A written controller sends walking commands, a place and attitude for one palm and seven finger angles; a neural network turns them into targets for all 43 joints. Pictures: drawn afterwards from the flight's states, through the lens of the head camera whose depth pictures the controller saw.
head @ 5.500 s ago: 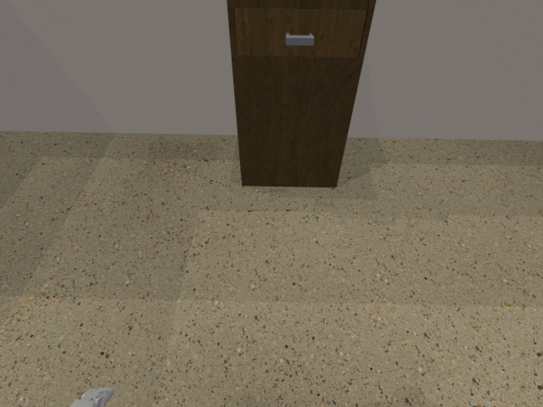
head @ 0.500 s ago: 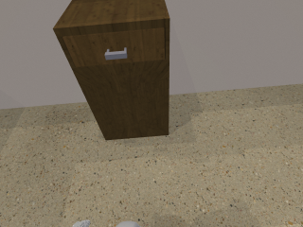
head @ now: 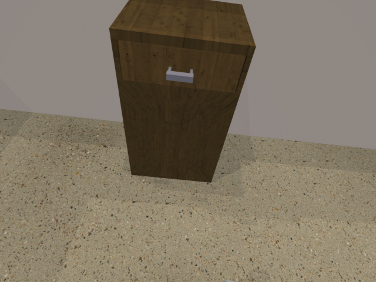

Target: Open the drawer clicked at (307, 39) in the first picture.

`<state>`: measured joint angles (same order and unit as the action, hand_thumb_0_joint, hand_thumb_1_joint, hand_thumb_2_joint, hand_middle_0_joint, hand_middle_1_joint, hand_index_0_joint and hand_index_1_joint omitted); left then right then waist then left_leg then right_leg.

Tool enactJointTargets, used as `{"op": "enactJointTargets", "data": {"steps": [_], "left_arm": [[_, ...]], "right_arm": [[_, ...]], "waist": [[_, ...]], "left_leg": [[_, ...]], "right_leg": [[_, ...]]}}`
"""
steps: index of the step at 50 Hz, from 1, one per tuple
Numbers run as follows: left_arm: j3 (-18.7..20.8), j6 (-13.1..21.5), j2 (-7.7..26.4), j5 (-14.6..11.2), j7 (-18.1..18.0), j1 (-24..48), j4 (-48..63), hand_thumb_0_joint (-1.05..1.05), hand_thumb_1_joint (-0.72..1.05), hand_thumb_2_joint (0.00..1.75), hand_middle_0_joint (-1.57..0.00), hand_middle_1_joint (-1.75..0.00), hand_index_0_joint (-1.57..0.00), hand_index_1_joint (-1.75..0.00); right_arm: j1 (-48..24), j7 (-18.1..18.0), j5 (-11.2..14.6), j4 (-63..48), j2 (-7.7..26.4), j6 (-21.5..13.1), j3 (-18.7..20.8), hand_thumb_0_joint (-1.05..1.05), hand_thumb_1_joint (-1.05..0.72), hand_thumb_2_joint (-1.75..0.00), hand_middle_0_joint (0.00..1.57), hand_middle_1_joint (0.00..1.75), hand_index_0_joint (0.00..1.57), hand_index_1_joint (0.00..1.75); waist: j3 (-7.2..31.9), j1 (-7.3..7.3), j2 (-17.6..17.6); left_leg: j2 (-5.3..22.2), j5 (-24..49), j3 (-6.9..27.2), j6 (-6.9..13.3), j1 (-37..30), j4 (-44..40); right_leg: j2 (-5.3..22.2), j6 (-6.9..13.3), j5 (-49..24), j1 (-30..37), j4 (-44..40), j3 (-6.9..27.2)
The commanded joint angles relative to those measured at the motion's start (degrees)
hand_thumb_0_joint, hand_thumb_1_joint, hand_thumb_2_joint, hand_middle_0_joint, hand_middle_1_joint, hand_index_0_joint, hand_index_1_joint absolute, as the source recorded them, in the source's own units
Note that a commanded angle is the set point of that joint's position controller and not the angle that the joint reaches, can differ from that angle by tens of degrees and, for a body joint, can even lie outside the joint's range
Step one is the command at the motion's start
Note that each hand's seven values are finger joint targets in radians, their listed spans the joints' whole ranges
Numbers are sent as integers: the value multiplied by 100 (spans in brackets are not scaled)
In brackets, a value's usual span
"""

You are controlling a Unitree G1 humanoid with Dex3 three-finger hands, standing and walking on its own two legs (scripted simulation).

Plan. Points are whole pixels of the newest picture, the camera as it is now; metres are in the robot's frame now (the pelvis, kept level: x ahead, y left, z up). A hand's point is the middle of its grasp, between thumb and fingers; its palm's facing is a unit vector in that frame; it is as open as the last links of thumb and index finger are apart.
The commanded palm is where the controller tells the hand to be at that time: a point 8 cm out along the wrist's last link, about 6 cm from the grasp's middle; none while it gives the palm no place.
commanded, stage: take the last steps up to it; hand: left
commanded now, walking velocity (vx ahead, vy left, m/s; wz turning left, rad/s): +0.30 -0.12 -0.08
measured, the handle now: (180, 73) +0.81 +0.08 +0.01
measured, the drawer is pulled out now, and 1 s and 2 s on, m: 0.00 0.00 0.00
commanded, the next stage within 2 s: come to a stop and stand still in 0.64 s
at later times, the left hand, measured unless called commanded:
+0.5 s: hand (157, 237) +0.27 +0.09 -0.18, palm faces +0.00 -0.98 -0.21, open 7.2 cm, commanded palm none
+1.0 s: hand (168, 248) +0.25 +0.06 -0.19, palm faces +0.05 -0.99 -0.15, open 7.3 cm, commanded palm none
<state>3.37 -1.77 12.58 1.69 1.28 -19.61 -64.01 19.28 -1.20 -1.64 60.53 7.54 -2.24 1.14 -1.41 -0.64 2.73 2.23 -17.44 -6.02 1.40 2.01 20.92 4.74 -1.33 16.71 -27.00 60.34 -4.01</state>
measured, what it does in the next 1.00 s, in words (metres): walks ahead: right foot, then left foot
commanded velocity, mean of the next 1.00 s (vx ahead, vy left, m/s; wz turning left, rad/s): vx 0.08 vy -0.06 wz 0.01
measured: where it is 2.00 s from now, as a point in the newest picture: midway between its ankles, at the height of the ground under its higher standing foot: outside the picture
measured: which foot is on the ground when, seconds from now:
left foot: down 0.00-0.34, up 0.36-0.80, down 0.82-1.00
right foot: up 0.00-0.30, down 0.32-0.94, up 0.96-1.00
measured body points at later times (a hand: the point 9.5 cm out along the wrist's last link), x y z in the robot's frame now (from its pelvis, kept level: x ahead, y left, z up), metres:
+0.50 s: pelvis +0.17 -0.09 -0.02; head +0.19 -0.10 +0.43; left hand +0.27 +0.14 -0.16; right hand +0.12 -0.31 -0.18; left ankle +0.10 +0.05 -0.65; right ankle +0.22 -0.16 -0.75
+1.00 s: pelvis +0.29 -0.09 -0.01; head +0.32 -0.09 +0.44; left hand +0.25 +0.11 -0.18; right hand +0.38 -0.30 -0.17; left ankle +0.32 +0.02 -0.75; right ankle +0.22 -0.17 -0.74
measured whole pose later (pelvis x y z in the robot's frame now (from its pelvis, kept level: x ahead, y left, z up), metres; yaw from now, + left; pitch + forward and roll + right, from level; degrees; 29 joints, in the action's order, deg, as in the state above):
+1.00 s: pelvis +0.29 -0.09 -0.01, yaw -3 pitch -1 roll +2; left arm 0.7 -1.6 6.2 0.6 -2.1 -19.3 -64.4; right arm 5.6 -2.9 -0.2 59.6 5.4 -0.4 0.7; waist -4.9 -2.9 2.3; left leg 2.1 -12.6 -9.6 1.0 14.2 28.3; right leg 1.2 -0.1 25.0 -10.2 37.3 -5.2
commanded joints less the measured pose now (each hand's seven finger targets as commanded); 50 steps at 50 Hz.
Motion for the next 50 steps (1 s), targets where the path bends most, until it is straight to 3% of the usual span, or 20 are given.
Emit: {"op": "enactJointTargets", "data": {"steps": [1, 6, 11, 13, 15, 16, 17, 18, 19, 20, 22, 25, 29, 35, 39, 40, 42, 43, 46, 50], "left_arm": [[-6, 168, 109, -13, 7, 435, 427, 0, 90, 90, -20, -30, -20, -30], [-42, 165, 7, -33, 43, 1197, 673, 0, 90, 90, -20, -30, -20, -30], [-76, 257, -84, -75, 68, 1835, 873, 0, 90, 90, -20, -30, -20, -30], [-35, 324, 24, -94, 39, 1243, 713, 0, 90, 90, -20, -30, -20, -30], [92, 427, 353, -58, -7, -135, 261, 0, 90, 90, -20, -30, -20, -30], [229, 501, 836, 0, -76, -942, 27, 0, 90, 90, -20, -30, -20, -30], [323, 509, 1277, -62, -128, -1315, -50, 0, 90, 90, -20, -30, -20, -30], [299, 469, 1295, -149, -159, -1089, 16, 0, 90, 90, -20, -30, -20, -30], [242, 461, 1081, -131, -165, -489, 138, 0, 90, 90, -20, -30, -20, -30], [176, 449, 770, -135, -205, 20, 288, 0, 90, 90, -20, -30, -20, -30], [4, 497, 347, -95, -228, 625, 456, 0, 90, 90, -20, -30, -20, -30], [-77, 576, 156, -54, -239, 562, 399, 0, 90, 90, -20, -30, -20, -30], [-64, 590, 173, -56, -223, 351, 401, 0, 90, 90, -20, -30, -20, -30], [-31, 615, 317, -37, -219, -281, 149, 0, 90, 90, -20, -30, -20, -30], [-122, 528, 105, -101, -278, -265, 10, 0, 90, 90, -20, -30, -20, -30], [-172, 490, -25, -111, -300, -322, 0, 0, 90, 90, -20, -30, -20, -30], [-284, 428, -313, -171, -389, -628, -11, 0, 90, 90, -20, -30, -20, -30], [-287, 370, -288, -131, -422, -646, -29, 0, 90, 90, -20, -30, -20, -30], [-186, 152, 24, -121, -422, -481, 91, 0, 90, 90, -20, -30, -20, -30], [-55, 5, 67, -91, -385, -223, 407, 0, 90, 90, -20, -30, -20, -30]], "right_arm": [[759, -124, 69, 68, 837, -161, 158, 0, -90, -90, 20, 30, 20, 30], [1140, -166, 23, 287, 772, -178, 174, 0, -90, -90, 20, 30, 20, 30], [1322, -163, -44, 445, 793, -151, 198, 0, -90, -90, 20, 30, 20, 30], [1091, -158, -16, 427, 953, -145, 235, 0, -90, -90, 20, 30, 20, 30], [894, -116, 54, 401, 980, -146, 269, 0, -90, -90, 20, 30, 20, 30], [955, -41, 129, 327, 774, -150, 242, 0, -90, -90, 20, 30, 20, 30], [1137, -46, 181, 163, 434, -147, 188, 0, -90, -90, 20, 30, 20, 30], [711, -53, 207, 53, 510, -97, 196, 0, -90, -90, 20, 30, 20, 30], [465, -4, 189, 55, 428, -70, 234, 0, -90, -90, 20, 30, 20, 30], [333, 17, 135, 16, 405, -36, 272, 0, -90, -90, 20, 30, 20, 30], [426, 35, 30, 82, 237, 103, 233, 0, -90, -90, 20, 30, 20, 30], [692, 77, -2, 132, 128, 221, 236, 0, -90, -90, 20, 30, 20, 30], [85, 120, 3, -127, 253, 248, 226, 0, -90, -90, 20, 30, 20, 30], [-822, 159, 39, -392, 273, 68, 159, 0, -90, -90, 20, 30, 20, 30], [-713, 48, 51, -176, 245, 0, 41, 0, -90, -90, 20, 30, 20, 30], [-313, 2, 62, -43, 381, -50, 50, 0, -90, -90, 20, 30, 20, 30], [-73, -124, 109, 78, 832, -18, 76, 0, -90, -90, 20, 30, 20, 30], [-180, -144, 131, 88, 890, 50, 98, 0, -90, -90, 20, 30, 20, 30], [-482, -248, 172, 18, 922, 176, 132, 0, -90, -90, 20, 30, 20, 30], [-416, -300, 109, -44, 1188, 287, 335, 0, -90, -90, 20, 30, 20, 30]], "waist": [[-574, 162, -967], [-770, 324, -1016], [-871, 477, -1215], [-508, 146, -1282], [287, -482, -838], [917, -813, 111], [1555, -702, 1211], [1171, -704, 607], [659, -515, 539], [161, -301, -31], [-317, 120, -210], [-285, 358, 126], [-371, 254, 174], [-78, -66, 43], [-5, 70, -115], [269, 168, -396], [751, 99, -1035], [542, 98, -1020], [-1, 86, -1379], [313, 176, -1045]], "left_leg": [[1334, 2468, 759, 407, -213, -955], [1511, 2960, 660, 566, -610, -850], [1521, 3749, 428, 506, -515, -516], [1564, 4829, 287, 457, -397, 98], [1231, 4511, 39, 176, 372, 1643], [758, 2654, -277, -29, 1619, 3238], [-82, -1567, -81, -191, 2646, 5120], [100, -1669, 580, -15, 2873, 5829], [354, -1141, 633, 19, 2915, 6044], [541, -726, 672, 31, 2938, 5921], [715, -224, 617, -54, 2527, 5399], [638, 67, 442, -159, 2271, 4621], [644, 251, 316, -292, 2529, 3700], [420, -8, 129, -223, 2564, 2132], [186, 974, 110, -210, 1309, 722], [413, 2726, 317, -119, 502, 421], [1556, 6130, 1037, 499, -692, 849], [1669, 6079, 935, 619, -516, 674], [1691, 6576, 1094, 723, -86, 321], [2047, 6397, 1255, 1110, -341, 216]], "right_leg": [[103, -97, -465, -1219, 387, 122], [205, -83, -560, -1642, -425, -8], [-11, 167, -349, -834, -1966, -320], [-260, 340, -236, 220, -2396, -475], [-396, 476, -977, 2334, -3011, -450], [640, 856, -1201, 3758, -3109, 697], [2031, 1466, -2076, 4389, -3726, 2835], [2105, 1651, -1525, 3701, -4226, 2961], [1881, 1494, -412, 2832, -4514, 2693], [1763, 1348, 182, 2128, -4680, 2287], [1366, 1036, 190, 789, -4913, 1352], [966, 932, -477, 521, -5044, 618], [956, 1081, -612, 792, -5162, 576], [1113, 1260, -2294, 2210, -4642, 711], [718, 873, -3656, 2131, -3787, 326], [461, 574, -3493, 1871, -3248, 141], [58, 129, -1044, 1188, -3145, -38], [-3, 112, -70, 1263, -3211, 17], [-4, 40, 372, 1049, -2670, 57], [-119, 86, 1518, 397, -1265, 324]]}}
